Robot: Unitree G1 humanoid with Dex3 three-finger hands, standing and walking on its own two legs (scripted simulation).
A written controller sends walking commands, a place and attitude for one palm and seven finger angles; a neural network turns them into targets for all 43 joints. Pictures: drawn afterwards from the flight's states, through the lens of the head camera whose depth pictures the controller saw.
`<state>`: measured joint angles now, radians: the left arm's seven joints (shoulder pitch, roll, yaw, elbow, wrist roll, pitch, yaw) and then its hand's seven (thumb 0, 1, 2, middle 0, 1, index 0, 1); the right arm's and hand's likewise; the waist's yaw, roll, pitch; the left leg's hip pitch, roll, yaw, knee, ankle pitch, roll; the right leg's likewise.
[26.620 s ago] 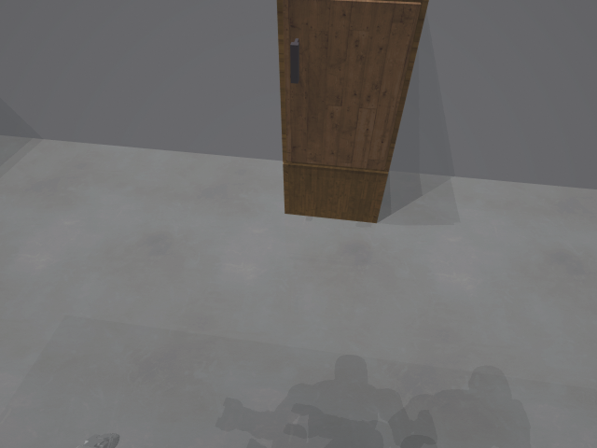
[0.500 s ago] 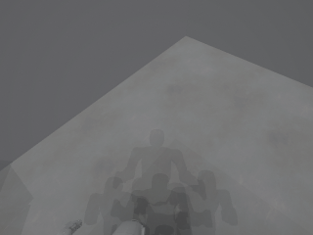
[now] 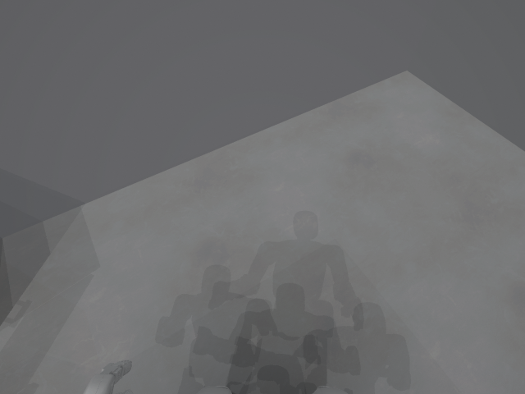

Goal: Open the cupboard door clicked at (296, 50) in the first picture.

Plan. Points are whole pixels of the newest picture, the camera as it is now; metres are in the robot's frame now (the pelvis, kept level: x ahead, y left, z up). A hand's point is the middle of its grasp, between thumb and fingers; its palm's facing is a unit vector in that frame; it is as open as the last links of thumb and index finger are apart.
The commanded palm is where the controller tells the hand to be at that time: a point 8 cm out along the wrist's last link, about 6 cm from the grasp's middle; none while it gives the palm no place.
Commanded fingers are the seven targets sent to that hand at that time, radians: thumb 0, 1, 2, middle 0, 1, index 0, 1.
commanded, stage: turn to face it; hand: left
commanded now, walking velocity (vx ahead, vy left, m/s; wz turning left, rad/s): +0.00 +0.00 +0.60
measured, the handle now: out of the picture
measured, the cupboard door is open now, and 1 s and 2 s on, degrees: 43 43 43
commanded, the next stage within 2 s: take the last steps up to it in 2.00 s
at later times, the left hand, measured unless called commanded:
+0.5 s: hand out of the picture +0.02 +0.22 -0.17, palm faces +0.33 -0.91 -0.26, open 7.4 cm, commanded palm none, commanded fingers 0.00 0.90 0.90 -0.20 -0.30 -0.20 -0.30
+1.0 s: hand out of the picture -0.07 +0.18 -0.19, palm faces +0.62 -0.75 -0.23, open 7.4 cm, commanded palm none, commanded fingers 0.00 0.90 0.90 -0.20 -0.30 -0.20 -0.30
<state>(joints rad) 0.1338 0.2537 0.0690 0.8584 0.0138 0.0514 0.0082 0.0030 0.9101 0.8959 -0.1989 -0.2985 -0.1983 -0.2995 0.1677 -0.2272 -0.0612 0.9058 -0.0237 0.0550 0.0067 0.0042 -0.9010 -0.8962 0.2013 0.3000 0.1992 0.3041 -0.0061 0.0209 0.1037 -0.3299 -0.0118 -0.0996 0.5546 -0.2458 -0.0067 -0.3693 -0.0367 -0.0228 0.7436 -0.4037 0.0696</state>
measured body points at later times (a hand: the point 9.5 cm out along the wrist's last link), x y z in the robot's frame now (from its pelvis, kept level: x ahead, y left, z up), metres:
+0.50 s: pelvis +0.01 -0.02 +0.00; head +0.06 +0.01 +0.44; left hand +0.01 +0.27 -0.15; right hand +0.17 -0.23 -0.14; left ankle +0.00 +0.11 -0.73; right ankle +0.04 -0.15 -0.68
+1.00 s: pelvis +0.01 -0.02 -0.01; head +0.04 +0.03 +0.44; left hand -0.10 +0.22 -0.17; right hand +0.26 -0.16 -0.13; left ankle -0.04 +0.07 -0.73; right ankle +0.07 -0.16 -0.69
